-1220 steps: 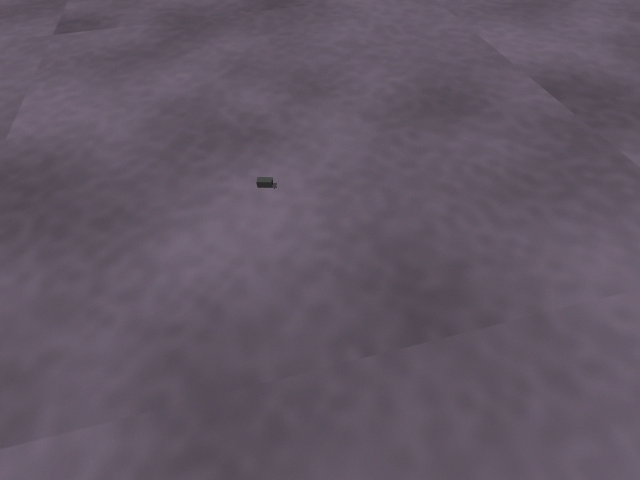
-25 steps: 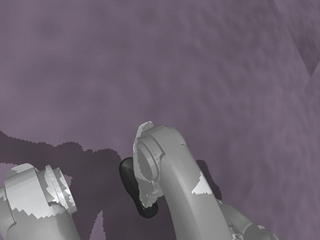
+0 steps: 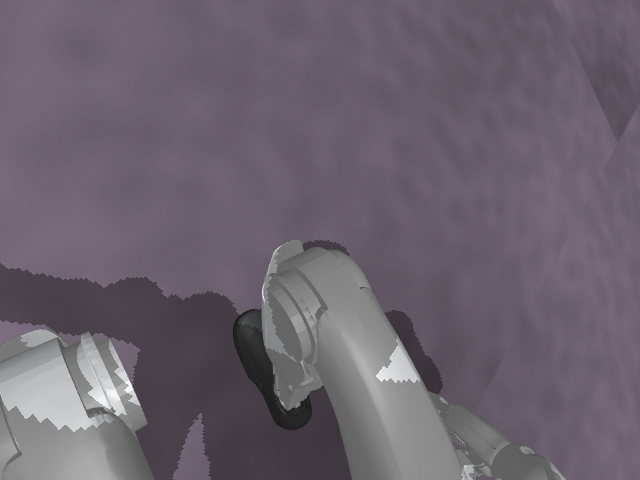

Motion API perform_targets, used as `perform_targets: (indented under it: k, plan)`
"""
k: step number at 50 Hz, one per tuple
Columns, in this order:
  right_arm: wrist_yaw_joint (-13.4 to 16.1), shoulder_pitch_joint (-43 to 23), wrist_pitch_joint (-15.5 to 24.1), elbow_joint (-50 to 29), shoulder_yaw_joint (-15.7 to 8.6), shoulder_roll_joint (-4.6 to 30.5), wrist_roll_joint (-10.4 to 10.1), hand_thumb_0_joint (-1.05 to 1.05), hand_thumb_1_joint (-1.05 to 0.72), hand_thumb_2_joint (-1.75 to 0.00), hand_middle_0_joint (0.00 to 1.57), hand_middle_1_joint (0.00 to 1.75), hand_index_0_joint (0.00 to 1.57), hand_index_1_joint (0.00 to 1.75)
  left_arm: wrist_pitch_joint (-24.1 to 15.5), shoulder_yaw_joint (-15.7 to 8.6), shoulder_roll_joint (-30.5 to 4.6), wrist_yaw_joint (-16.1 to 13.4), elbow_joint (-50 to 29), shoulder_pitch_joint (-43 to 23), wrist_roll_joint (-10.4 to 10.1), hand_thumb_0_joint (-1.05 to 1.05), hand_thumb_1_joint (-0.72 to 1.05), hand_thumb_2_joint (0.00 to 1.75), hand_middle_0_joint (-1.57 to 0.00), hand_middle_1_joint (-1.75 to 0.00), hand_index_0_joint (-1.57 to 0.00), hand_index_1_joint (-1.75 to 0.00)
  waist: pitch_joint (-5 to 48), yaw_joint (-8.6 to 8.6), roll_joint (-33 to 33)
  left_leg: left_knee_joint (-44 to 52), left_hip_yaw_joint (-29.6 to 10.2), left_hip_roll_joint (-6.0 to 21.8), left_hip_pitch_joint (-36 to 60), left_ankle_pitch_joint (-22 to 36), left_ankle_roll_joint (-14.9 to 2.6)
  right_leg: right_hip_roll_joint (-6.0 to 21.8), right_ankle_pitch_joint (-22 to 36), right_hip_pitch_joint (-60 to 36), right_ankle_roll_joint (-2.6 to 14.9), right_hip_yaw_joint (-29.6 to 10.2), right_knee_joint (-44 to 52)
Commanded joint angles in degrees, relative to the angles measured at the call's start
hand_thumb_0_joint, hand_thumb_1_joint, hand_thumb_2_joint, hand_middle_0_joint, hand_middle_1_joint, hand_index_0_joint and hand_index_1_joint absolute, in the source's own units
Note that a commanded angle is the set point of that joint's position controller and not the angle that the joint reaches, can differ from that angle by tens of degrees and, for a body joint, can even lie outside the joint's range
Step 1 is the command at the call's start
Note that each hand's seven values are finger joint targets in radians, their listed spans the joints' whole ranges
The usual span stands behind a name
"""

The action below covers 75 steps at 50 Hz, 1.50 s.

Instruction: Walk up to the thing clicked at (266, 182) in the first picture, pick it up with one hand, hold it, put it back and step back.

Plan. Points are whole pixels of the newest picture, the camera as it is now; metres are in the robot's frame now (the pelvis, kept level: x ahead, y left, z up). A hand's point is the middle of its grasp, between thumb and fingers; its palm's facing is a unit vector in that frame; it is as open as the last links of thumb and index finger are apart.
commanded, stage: close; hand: left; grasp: from above
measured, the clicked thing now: out of the picture +0.45 +0.36 -0.29
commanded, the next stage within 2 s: settle in 1.30 s
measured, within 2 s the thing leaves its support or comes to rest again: leaves its support in 1.70 s
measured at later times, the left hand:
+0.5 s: hand out of the picture +0.43 +0.35 -0.26, palm faces -0.46 -0.15 -0.88, open 7.9 cm
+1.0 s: hand out of the picture +0.44 +0.35 -0.26, palm faces -0.45 -0.15 -0.88, open 6.6 cm
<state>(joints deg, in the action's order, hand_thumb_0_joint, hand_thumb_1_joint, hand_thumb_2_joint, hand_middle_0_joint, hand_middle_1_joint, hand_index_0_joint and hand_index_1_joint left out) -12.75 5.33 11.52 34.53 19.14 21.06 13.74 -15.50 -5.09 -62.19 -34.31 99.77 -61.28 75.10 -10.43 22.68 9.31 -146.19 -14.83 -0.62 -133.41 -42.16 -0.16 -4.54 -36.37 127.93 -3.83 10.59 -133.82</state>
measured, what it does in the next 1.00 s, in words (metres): stands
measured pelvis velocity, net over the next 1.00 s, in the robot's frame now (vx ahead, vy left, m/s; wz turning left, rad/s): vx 0.00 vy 0.00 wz -0.01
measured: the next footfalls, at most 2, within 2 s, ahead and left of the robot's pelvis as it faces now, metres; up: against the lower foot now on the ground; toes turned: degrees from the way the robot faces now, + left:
none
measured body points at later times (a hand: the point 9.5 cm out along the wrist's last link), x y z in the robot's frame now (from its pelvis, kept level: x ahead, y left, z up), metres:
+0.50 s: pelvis +0.00 +0.00 +0.00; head +0.28 +0.15 +0.32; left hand +0.45 +0.35 -0.21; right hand +0.07 -0.25 -0.05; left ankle +0.06 +0.12 -0.27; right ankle +0.12 -0.12 -0.27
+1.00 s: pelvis +0.00 +0.00 +0.00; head +0.27 +0.15 +0.32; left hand +0.46 +0.35 -0.21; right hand +0.06 -0.25 -0.04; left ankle +0.06 +0.12 -0.27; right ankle +0.12 -0.12 -0.27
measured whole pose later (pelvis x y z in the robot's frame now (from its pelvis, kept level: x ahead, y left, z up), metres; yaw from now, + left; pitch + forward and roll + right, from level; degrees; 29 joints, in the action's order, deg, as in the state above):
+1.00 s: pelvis +0.00 +0.00 +0.00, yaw -1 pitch +27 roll -16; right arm -11.7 5.4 10.6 33.2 20.8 20.9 14.0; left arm -16.1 -4.6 -64.0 -33.1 99.0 -62.1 75.3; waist -11.1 22.8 9.6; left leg -145.9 -15.1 -0.5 -133.4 -41.4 -0.6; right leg -4.6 -35.6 127.3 -3.7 11.0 -133.0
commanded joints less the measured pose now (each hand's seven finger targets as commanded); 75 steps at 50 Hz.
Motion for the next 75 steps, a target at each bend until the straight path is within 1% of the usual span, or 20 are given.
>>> perform_targets:
  k: [1, 5, 8, 9, 10, 13, 16, 19, 23, 28, 30, 34, 38, 49, 57, 62, 67, 70, 72, 75]
  plan:
    - [1.1, 10.6, -0.3, 1.2, -5.7, 19.0, -0.6, 0.0, -0.89, -0.9, 0.2, 0.3, 0.2, 0.3, -1.0, -1.7, -14.9, -1.2, -8.7, -13.8, -0.9, 0.0, 0.21, 0.39, -0.63, -0.51, -0.67, -0.48, 37.9, 1.86, -34.3, 16.3, 4.2, 2.8, 30.5, 17.4, 0.46, -1.2, 15.7, -21.8, 4.86, 5.3, 9.0]
    - [1.2, 9.9, -0.7, 0.7, -5.8, 19.0, -0.4, 0.0, -0.9, -0.9, 0.2, 0.3, 0.2, 0.3, -0.8, 0.7, -11.8, -0.9, -4.7, -11.6, -0.6, 0.0, 0.27, 0.34, -0.66, -0.5, -0.7, -0.46, 33.6, 3.26, -31.2, 16.0, 4.8, 2.7, 26.3, 13.1, -0.07, -1.6, 13.1, -21.2, 4.72, 5.2, 10.1]
    - [1.5, 9.9, -0.7, 0.7, -5.9, 19.1, -0.3, 0.0, -0.9, -0.9, 0.2, 0.3, 0.2, 0.3, -1.2, -0.4, -14.0, -0.9, -7.1, -13.2, -0.5, 0.0, 0.3, 0.31, -0.68, -0.49, -0.73, -0.45, 35.6, 2.09, -33.6, 16.9, 4.5, 2.8, 28.7, 13.4, 0.24, -1.3, 13.0, -20.9, 4.92, 5.3, 9.8]
    - [1.5, 9.8, -0.7, 1.0, -5.8, 18.8, -0.2, 0.0, -0.89, -0.9, 0.2, 0.3, 0.2, 0.3, -1.7, 0.7, -13.1, -1.0, -11.2, -16.4, -0.6, 0.0, 0.31, 0.31, -0.69, -0.48, -0.73, -0.44, 36.9, 1.99, -35.6, 17.1, 4.3, 2.9, 29.6, 14.5, 0.47, -1.4, 13.7, -20.8, 5.03, 5.4, 9.5]
    - [1.6, 10.1, -0.9, 1.1, -5.9, 19.1, 0.0, 0.0, -0.9, -0.9, 0.2, 0.3, 0.2, 0.3, -1.2, -0.8, -14.1, -1.3, -5.4, -12.4, -0.4, 0.0, 0.31, 0.3, -0.69, -0.49, -0.73, -0.44, 36.8, 2.31, -32.9, 16.9, 4.0, 2.9, 29.1, 14.2, 0.35, -1.3, 13.7, -21.4, 4.92, 5.6, 9.5]
    - [1.4, 9.8, -0.8, 0.9, -5.4, 18.4, -0.2, 0.0, -0.9, -0.9, 0.2, 0.3, 0.2, 0.3, -1.3, 1.5, -10.4, -0.7, -4.5, -12.0, -0.6, 0.0, 0.36, 0.27, -0.72, -0.46, -0.77, -0.41, 33.0, 3.51, -30.6, 15.9, 4.3, 2.8, 26.4, 13.1, 0.0, -1.3, 13.0, -19.6, 4.64, 5.7, 9.6]
    - [1.8, 9.9, -0.7, 1.1, -5.8, 19.4, -0.3, 0.0, -0.9, -0.9, 0.2, 0.3, 0.2, 0.3, -2.0, -0.3, -14.5, -1.5, -10.3, -16.6, -0.6, 0.0, 0.37, 0.26, -0.74, -0.43, -0.78, -0.39, 37.6, 2.07, -34.6, 16.9, 3.7, 3.0, 30.5, 15.2, 0.57, -1.1, 14.2, -20.4, 4.96, 5.8, 9.2]
    - [1.5, 9.8, -0.7, 1.1, -5.0, 18.4, -0.2, 0.0, -0.89, -0.9, 0.2, 0.3, 0.2, 0.3, -1.2, 0.6, -11.6, -1.4, -4.5, -12.8, -0.4, 0.0, 0.42, 0.22, -0.76, -0.42, -0.81, -0.37, 34.5, 3.09, -32.7, 16.5, 3.5, 3.1, 28.6, 15.0, 0.59, -1.2, 13.9, -19.3, 4.87, 6.1, 8.9]
    - [1.8, 10.6, -0.7, 1.1, -5.2, 18.9, 0.0, 0.0, -0.9, -0.9, 0.2, 0.3, 0.2, 0.3, -1.4, 0.0, -13.9, -1.8, -6.9, -14.6, -0.1, 0.0, 0.47, 0.18, -0.8, -0.39, -0.86, -0.34, 35.9, 2.9, -34.1, 16.8, 4.4, 2.9, 29.1, 15.2, 0.32, -1.3, 14.5, -21.7, 4.78, 5.5, 9.8]
    - [1.7, 9.8, -0.5, 0.5, -4.7, 18.9, -0.1, 0.0, -0.89, -0.9, 0.2, 0.3, 0.2, 0.3, -1.2, 1.5, -11.8, -1.3, -5.3, -13.0, -0.7, 0.0, 0.52, 0.13, -0.84, -0.35, -0.9, -0.29, 31.8, 3.57, -31.0, 16.6, 3.8, 2.9, 26.1, 12.1, 0.06, -1.2, 12.3, -19.2, 4.56, 5.9, 9.9]
    - [1.9, 10.3, -0.6, 0.4, -4.5, 19.2, -0.1, 0.0, -0.89, -0.9, 0.2, 0.3, 0.2, 0.3, -1.3, -0.4, -15.4, -1.5, -7.1, -14.0, -0.5, 0.0, 0.56, 0.11, -0.87, -0.32, -0.93, -0.27, 35.9, 2.49, -32.8, 16.9, 3.7, 2.9, 28.8, 14.7, 0.33, -1.2, 14.1, -21.2, 4.65, 5.8, 9.7]
    - [1.7, 9.9, -0.6, 0.4, -4.5, 18.4, -0.1, 0.0, -0.9, -0.9, 0.2, 0.3, 0.2, 0.3, -0.6, 1.1, -12.3, -1.0, -4.8, -12.4, -1.2, 0.0, 0.6, 0.07, -0.9, -0.29, -0.96, -0.24, 33.1, 3.21, -31.3, 16.8, 4.1, 3.0, 26.6, 12.8, 0.12, -1.4, 12.9, -21.0, 4.66, 5.5, 10.1]
    - [2.1, 10.0, -0.8, 0.4, -5.1, 19.4, -0.1, 0.0, -0.9, -0.9, 0.2, 0.3, 0.2, 0.3, -0.6, -0.5, -14.9, -0.8, -6.6, -13.1, -1.0, 0.0, 0.63, 0.05, -0.94, -0.25, -1.0, -0.2, 35.5, 2.39, -33.7, 17.0, 3.7, 3.1, 28.6, 14.5, 0.52, -1.3, 13.4, -20.9, 5.05, 5.9, 9.8]
    - [2.1, 9.5, -1.2, -0.5, -4.1, 18.9, -0.2, 0.0, -0.89, -0.9, 0.2, 0.3, 0.2, 0.3, -0.7, 1.0, -12.8, 0.3, -4.1, -11.5, -1.0, 0.0, 0.81, 0.0, -1.08, -0.18, -1.13, -0.13, 32.7, 3.26, -31.3, 16.8, 3.2, 3.2, 27.7, 14.1, 0.47, -1.3, 13.1, -19.8, 4.86, 6.0, 9.8]
    - [2.4, 10.3, -1.0, -0.8, -4.5, 20.3, -0.2, 0.0, -0.9, -0.9, 0.2, 0.3, 0.2, 0.3, -1.0, 0.1, -16.0, 0.2, -8.5, -14.3, -0.1, 0.0, 0.92, 0.0, -1.18, -0.13, -1.23, -0.08, 32.5, 2.9, -33.6, 17.3, 3.1, 3.2, 28.7, 13.1, 0.68, -1.0, 11.9, -18.5, 5.05, 5.9, 9.7]
    - [2.6, 10.4, -1.3, -0.3, -4.5, 19.5, -0.2, 0.0, -0.89, -0.9, 0.2, 0.3, 0.2, 0.3, -1.0, 0.1, -15.5, -0.3, -8.3, -14.1, -0.7, 0.0, 0.96, 0.02, -1.22, -0.12, -1.26, -0.08, 34.7, 2.54, -33.1, 17.3, 3.6, 3.2, 28.7, 13.9, 0.43, -1.5, 13.3, -20.9, 4.78, 5.7, 10.0]
    - [2.6, 10.4, -1.4, -0.7, -3.8, 18.9, 0.2, 0.0, -0.89, -0.9, 0.2, 0.3, 0.2, 0.3, -0.6, 1.0, -13.7, -0.1, -4.0, -12.3, -0.6, 0.0, 1.0, 0.01, -1.24, -0.12, -1.29, -0.08, 32.4, 3.78, -30.8, 16.9, 3.6, 3.1, 26.8, 12.8, 0.22, -1.4, 12.5, -20.4, 4.76, 6.0, 10.5]
    - [2.6, 10.4, -1.3, -0.6, -4.0, 19.3, -0.3, 0.0, -0.9, -0.9, 0.2, 0.3, 0.2, 0.3, -0.7, 0.0, -15.4, -0.1, -6.4, -13.2, -0.4, 0.0, 1.01, 0.05, -1.26, -0.13, -1.3, -0.09, 33.9, 2.7, -33.0, 17.3, 3.1, 3.2, 28.8, 14.8, 0.67, -1.2, 13.5, -20.2, 4.99, 6.1, 9.9]
    - [2.5, 10.5, -1.4, -0.5, -4.1, 18.8, -0.1, 0.0, -0.91, -0.9, 0.2, 0.3, 0.2, 0.3, -0.5, 1.1, -13.4, 0.2, -4.4, -11.7, -0.9, 0.0, 0.94, 0.07, -1.27, -0.13, -1.3, -0.1, 33.5, 3.31, -31.5, 17.7, 3.2, 3.3, 28.2, 13.8, 0.49, -1.5, 13.2, -21.4, 4.8, 6.0, 10.3]
    - [2.7, 10.5, -1.6, -0.4, -4.6, 19.6, -0.2, 0.0, -0.91, -0.9, 0.2, 0.3, 0.2, 0.3, -0.6, -0.4, -16.4, 0.3, -8.9, -14.9, -1.0, 0.0, 1.0, 0.07, -1.31, -0.13, -1.35, -0.09, 35.9, 2.29, -34.2, 17.2, 3.7, 3.1, 28.8, 14.4, 0.54, -1.3, 13.5, -21.2, 5.04, 5.8, 10.3]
